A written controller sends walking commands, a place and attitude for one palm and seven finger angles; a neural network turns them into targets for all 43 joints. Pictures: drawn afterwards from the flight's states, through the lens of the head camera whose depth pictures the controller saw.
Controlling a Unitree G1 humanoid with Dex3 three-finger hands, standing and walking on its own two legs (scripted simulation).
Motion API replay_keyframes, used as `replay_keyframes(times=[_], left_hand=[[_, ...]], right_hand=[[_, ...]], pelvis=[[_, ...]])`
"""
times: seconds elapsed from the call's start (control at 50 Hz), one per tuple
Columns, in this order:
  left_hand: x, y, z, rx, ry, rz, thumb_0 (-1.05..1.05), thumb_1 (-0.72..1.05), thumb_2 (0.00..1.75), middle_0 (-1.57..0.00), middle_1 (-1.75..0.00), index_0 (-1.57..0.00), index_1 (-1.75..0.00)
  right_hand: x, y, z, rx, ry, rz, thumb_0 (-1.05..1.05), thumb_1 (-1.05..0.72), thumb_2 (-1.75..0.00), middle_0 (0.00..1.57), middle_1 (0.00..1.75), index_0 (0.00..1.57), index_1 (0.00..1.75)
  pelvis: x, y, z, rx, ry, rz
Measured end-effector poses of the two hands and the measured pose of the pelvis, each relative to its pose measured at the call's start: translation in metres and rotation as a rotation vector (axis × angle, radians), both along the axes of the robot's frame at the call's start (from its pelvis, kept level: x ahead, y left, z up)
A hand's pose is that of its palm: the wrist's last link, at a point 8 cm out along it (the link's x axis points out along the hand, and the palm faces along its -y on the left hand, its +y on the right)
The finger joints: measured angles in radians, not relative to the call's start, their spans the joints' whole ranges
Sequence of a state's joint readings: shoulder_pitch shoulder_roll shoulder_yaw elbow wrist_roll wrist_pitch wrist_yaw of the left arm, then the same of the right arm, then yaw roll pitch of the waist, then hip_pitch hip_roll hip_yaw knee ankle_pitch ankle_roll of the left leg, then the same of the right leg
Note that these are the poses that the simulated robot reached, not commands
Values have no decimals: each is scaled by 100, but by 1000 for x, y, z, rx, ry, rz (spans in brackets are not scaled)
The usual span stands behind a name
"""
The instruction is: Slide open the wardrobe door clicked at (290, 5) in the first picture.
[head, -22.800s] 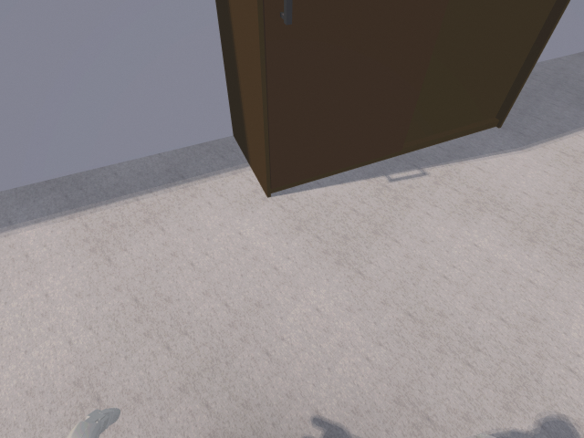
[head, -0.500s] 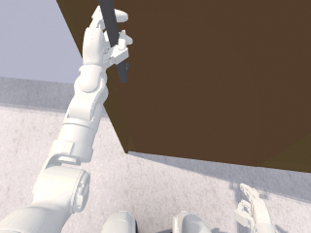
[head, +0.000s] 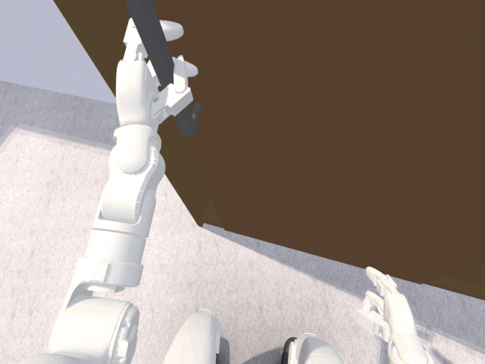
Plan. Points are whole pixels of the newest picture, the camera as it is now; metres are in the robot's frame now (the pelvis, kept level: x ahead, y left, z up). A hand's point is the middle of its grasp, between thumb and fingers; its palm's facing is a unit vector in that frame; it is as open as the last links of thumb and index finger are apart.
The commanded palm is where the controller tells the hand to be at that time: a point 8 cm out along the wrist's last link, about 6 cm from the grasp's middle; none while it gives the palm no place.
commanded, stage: step sideways, sliding the door along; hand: left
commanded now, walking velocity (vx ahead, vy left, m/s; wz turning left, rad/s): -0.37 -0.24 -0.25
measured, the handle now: (167, 47) +0.48 +0.16 +0.20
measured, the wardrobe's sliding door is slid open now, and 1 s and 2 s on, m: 0.11 0.39 0.46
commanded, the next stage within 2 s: stop walking and hold the door there in 1.50 s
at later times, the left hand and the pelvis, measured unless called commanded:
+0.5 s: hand (277, 108) +0.40 +0.01 +0.17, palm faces +0.04 -1.00 -0.04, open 6.2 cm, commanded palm +0.37 +0.00 +0.18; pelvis +0.02 -0.08 -0.01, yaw -1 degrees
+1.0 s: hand (408, 137) +0.37 -0.14 +0.17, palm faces -0.11 -0.99 -0.08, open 6.2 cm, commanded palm +0.36 -0.11 +0.18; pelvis -0.02 -0.18 -0.01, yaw -7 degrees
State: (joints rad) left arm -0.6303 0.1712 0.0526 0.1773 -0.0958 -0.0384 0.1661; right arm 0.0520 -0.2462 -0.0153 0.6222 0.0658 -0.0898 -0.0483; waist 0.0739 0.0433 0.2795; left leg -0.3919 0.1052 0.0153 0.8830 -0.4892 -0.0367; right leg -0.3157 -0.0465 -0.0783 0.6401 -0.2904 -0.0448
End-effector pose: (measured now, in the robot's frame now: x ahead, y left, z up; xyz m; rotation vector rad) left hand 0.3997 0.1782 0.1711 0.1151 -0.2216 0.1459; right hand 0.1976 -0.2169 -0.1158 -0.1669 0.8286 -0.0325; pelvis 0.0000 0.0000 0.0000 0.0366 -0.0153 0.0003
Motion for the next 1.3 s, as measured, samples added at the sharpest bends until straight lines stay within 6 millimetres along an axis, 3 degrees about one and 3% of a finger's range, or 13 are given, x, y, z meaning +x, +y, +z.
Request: replay_keyframes(times=[0.1,0.28,0.34,0.44,0.5,0.6,0.74,0.8,0.88,1.0,1.14,1.22,1.3], left_hand=[[-2,-18,-2,-43,-47,-65,-1,78,86,-44,-140,-19,-140],[-8,-60,-3,-15,-77,-65,-1,78,86,-44,-140,-18,-137],[-10,-76,-4,2,-91,-36,-2,76,86,-45,-140,-19,-136],[-16,-104,-3,-43,-72,-65,-1,78,86,-45,-140,-19,-135],[-18,-118,-4,-51,-87,-123,0,79,85,-44,-140,-18,-134],[-21,-146,-5,-48,-92,-172,0,80,85,-44,-140,-17,-134],[-28,-188,-4,2,-104,-150,-2,78,85,-45,-140,-18,-137],[-32,-208,-4,5,-97,-135,-2,78,86,-45,-140,-16,-137],[-37,-233,-2,-18,-64,-161,0,80,85,-44,-140,-15,-136],[-40,-263,-4,-13,-92,-280,-1,79,82,-43,-140,-16,-137],[-47,-300,1,17,-35,-284,1,76,80,-45,-140,-22,-137],[-52,-324,1,51,-44,-240,-1,75,81,-45,-140,-22,-138],[-57,-338,3,21,-8,-185,0,77,83,-46,-140,-19,-137]], right_hand=[[16,-5,11,-24,-15,26,1,-90,-90,20,30,20,29],[55,-6,15,88,-94,126,2,-90,-90,20,30,20,29],[69,-16,12,124,-128,127,1,-90,-90,20,30,20,30],[71,-47,21,67,-147,71,1,-90,-90,20,30,20,30],[62,-67,22,11,-123,44,1,-90,-90,20,30,20,29],[39,-93,27,-3,-46,59,1,-90,-90,20,30,20,29],[25,-126,16,78,-71,23,2,-90,-90,20,30,20,29],[22,-145,13,80,-88,-2,2,-90,-90,20,30,20,30],[8,-171,20,48,-106,-55,2,-90,-90,20,30,20,29],[-34,-207,20,-30,-72,-149,1,-90,-90,20,30,20,29],[-91,-242,13,9,30,-182,1,-90,-90,20,30,20,29],[-111,-272,0,40,34,-213,2,-90,-90,20,30,20,30],[-130,-305,3,-13,37,-254,2,-90,-90,20,30,20,30]], pelvis=[[8,-5,0,-48,-1,2],[23,-53,-7,-57,-31,-42],[28,-74,-13,-61,-38,-25],[25,-79,-3,-34,18,-32],[23,-81,-5,-59,15,-26],[22,-102,0,-60,-4,-62],[22,-151,-9,-52,-35,-104],[13,-167,-11,-49,-29,-102],[-2,-174,-2,-5,5,-116],[-24,-182,-11,-20,7,-127],[-36,-221,0,-66,4,-207],[-46,-255,-11,-63,-2,-215],[-61,-271,-7,-38,8,-183]])
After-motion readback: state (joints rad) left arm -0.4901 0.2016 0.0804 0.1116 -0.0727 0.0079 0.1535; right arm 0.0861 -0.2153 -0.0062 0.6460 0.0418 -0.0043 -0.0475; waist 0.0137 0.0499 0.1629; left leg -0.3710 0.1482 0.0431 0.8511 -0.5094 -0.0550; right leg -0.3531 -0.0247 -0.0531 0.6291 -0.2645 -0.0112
